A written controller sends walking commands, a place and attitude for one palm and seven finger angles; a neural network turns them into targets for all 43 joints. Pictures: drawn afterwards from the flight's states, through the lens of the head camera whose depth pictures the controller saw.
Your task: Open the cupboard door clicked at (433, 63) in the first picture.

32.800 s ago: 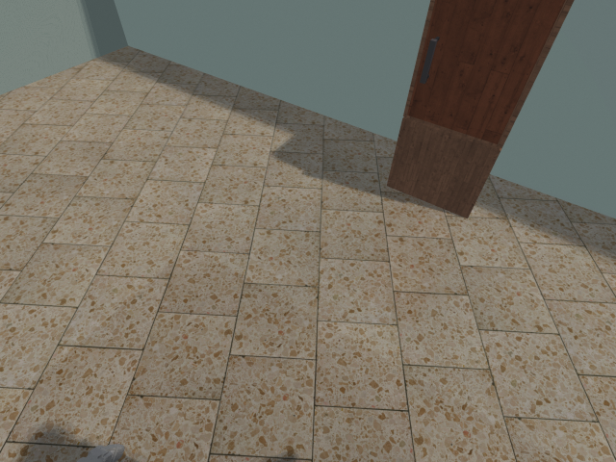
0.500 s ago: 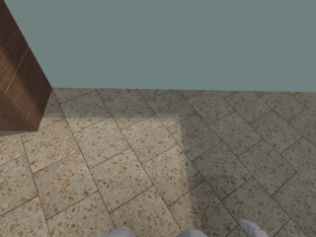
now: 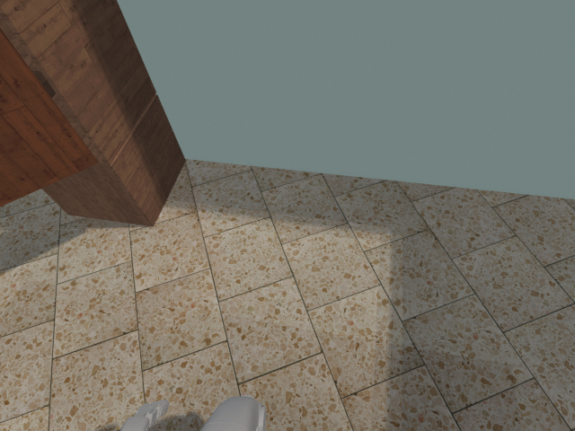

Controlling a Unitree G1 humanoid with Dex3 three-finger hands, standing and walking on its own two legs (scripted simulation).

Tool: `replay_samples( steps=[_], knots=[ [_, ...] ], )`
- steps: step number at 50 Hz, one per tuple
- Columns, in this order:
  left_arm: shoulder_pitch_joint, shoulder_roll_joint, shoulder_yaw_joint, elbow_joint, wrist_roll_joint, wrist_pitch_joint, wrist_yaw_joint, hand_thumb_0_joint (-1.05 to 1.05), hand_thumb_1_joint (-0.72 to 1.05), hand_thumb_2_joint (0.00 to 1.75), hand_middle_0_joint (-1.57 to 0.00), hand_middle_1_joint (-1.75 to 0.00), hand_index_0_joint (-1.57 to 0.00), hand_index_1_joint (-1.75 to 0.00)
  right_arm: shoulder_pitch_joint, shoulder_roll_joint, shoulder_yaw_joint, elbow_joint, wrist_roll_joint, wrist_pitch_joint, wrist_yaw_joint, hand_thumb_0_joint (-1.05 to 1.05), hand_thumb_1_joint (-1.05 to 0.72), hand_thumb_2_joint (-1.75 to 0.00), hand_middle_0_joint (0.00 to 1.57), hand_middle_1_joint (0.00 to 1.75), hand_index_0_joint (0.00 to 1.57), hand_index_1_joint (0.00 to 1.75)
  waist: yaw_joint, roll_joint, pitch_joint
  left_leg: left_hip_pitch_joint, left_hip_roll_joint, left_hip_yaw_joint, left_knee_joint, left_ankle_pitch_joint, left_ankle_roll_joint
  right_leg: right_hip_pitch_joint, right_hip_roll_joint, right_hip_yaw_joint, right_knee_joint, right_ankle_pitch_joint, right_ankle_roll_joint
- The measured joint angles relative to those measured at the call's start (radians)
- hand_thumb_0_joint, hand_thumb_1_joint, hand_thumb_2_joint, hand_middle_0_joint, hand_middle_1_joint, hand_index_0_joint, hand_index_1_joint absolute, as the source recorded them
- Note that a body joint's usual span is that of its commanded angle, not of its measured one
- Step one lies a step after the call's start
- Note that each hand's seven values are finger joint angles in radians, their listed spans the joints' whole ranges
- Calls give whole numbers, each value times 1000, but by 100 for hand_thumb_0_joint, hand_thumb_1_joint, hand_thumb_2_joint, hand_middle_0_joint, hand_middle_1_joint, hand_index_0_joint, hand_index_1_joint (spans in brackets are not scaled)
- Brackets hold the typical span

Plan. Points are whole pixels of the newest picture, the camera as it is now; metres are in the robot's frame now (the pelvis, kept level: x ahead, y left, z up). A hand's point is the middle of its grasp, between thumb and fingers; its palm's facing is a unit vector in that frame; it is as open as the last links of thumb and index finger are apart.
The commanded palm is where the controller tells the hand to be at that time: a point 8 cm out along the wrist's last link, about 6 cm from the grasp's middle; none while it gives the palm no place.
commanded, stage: turn to face it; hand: left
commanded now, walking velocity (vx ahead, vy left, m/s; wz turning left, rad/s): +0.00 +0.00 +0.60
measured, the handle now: out of the picture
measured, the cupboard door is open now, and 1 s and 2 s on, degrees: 45 45 45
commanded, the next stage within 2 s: take the last steps up to it in 0.90 s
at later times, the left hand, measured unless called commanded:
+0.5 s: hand out of the picture +0.02 +0.27 -0.18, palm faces +0.34 -0.91 -0.24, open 7.4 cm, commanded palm none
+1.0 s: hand out of the picture +0.03 +0.18 -0.16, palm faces +0.47 -0.85 -0.24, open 7.4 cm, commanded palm none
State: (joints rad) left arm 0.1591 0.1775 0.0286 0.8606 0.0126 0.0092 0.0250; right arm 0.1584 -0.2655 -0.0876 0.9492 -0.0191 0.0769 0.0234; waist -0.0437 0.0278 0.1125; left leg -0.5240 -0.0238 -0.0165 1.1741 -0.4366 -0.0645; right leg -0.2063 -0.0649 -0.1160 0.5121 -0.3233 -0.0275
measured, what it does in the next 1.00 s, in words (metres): steps on the spot, turning left: left foot, then right foot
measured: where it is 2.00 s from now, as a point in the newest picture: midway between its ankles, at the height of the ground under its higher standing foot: outside the picture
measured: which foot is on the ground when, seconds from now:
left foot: up 0.00-0.28, down 0.30-0.82, up 0.84-1.00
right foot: down 0.00-0.30, up 0.32-0.78, down 0.80-1.00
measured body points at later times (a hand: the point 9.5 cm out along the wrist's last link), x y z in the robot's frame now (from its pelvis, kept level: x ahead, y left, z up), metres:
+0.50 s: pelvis +0.02 +0.04 +0.00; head +0.06 +0.08 +0.44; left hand +0.00 +0.32 -0.16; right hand +0.20 -0.18 -0.12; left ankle +0.01 +0.11 -0.74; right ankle +0.04 -0.14 -0.65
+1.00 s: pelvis +0.05 -0.02 +0.00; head +0.09 -0.02 +0.45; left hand +0.00 +0.22 -0.14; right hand +0.20 -0.23 -0.16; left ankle -0.04 +0.09 -0.66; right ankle +0.06 -0.11 -0.74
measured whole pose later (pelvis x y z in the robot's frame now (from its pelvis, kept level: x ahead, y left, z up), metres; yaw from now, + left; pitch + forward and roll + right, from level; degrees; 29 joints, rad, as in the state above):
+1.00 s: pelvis +0.05 -0.02 +0.00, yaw +29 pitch +0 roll +1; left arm 0.20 0.16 0.03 0.93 0.01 0.00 0.03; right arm 0.21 -0.23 -0.07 1.01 -0.02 0.07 0.01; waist -0.03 0.02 0.08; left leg -0.48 -0.02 -0.02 1.11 -0.43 -0.05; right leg -0.17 -0.04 -0.11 0.48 -0.31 -0.03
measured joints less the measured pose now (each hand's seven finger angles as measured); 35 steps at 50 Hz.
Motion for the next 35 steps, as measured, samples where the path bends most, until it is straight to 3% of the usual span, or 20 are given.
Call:
replay_samples(
  steps=[4, 9, 12, 14, 15, 16, 18, 22, 27, 35],
  knots=[
    [34, -6, 0, 13, 2, -3, -1, 1, 91, 90, -21, -30, -21, -30, -19, 0, 3, 2, 1, 8, 7, 1, -90, -90, 20, 30, 20, 30, 7, -28, 5, 18, 35, 27, -75, 22, -13, 40, -22, -57, -30, -1, 0],
    [73, 13, 12, 30, 8, -4, -2, 1, 91, 90, -21, -30, -21, -30, -63, 1, 12, -1, 1, 8, 10, 1, -91, -90, 20, 30, 20, 30, 36, -52, 20, 78, 52, 67, -270, 12, -3, 58, -45, -129, -1, -36, 10],
    [95, 39, 24, 44, 11, -1, -5, 1, 91, 90, -21, -30, -21, -30, -93, 8, 19, -17, 2, -2, 11, 1, -91, -90, 20, 30, 20, 30, 55, -72, 26, 131, 42, 100, -397, 15, 17, 53, -64, -164, 50, -72, 24],
    [116, 60, 32, 54, 8, 3, -8, 1, 91, 90, -21, -30, -21, -30, -104, 11, 23, -36, 1, -17, 12, 1, -91, -90, 20, 30, 20, 30, 58, -86, 19, 187, 25, 123, -516, 93, 35, 34, -86, -183, 119, -112, 41],
    [125, 69, 37, 60, 4, 8, -11, 1, 91, 90, -21, -30, -21, -30, -106, 10, 24, -46, -2, -29, 12, 1, -91, -90, 20, 30, 20, 30, 56, -88, 11, 202, 17, 123, -554, 136, 78, 3, -100, -182, 191, -132, 51],
    [117, 82, 40, 71, 0, 20, -12, 1, 91, 90, -21, -30, -21, -30, -109, 15, 23, -55, -3, -40, 10, 1, -91, -90, 20, 30, 20, 30, 54, -100, 12, 187, 5, 117, -530, 132, 110, -43, -106, -140, 298, -182, 68],
    [93, 99, 46, 79, 0, 49, -7, 1, 91, 90, -21, -30, -20, -30, -104, 23, 32, -65, -2, -53, 3, 1, -91, -90, 20, 30, 20, 30, 60, -108, 15, 179, -6, 101, -506, 112, 134, -137, -76, -34, 492, -247, 85],
    [39, 104, 52, 69, 6, 59, -9, 1, 91, 90, -20, -30, -20, -30, -69, 33, 47, -63, -4, -53, -18, 0, -90, -90, 20, 30, 20, 30, 62, -90, 2, 212, -10, 55, -589, 154, 129, -263, -44, 69, 640, -148, 109],
    [1, 95, 47, 41, 9, 45, -17, 1, 91, 90, -20, -30, -20, -30, -23, 51, 58, -42, -2, -56, -21, 1, -90, -90, 20, 30, 20, 30, 58, -69, -19, 251, -13, 14, -688, 210, 132, -321, -39, 123, 619, -34, 126],
    [-40, 68, 33, 29, 2, 45, -15, 1, 91, 90, -20, -30, -20, -30, 47, 75, 57, -13, -9, -51, -20, 1, -90, -90, 20, 30, 21, 30, 22, -41, -37, 242, -17, -51, -703, 223, 109, -233, 8, 112, 377, -80, 124]
  ],
)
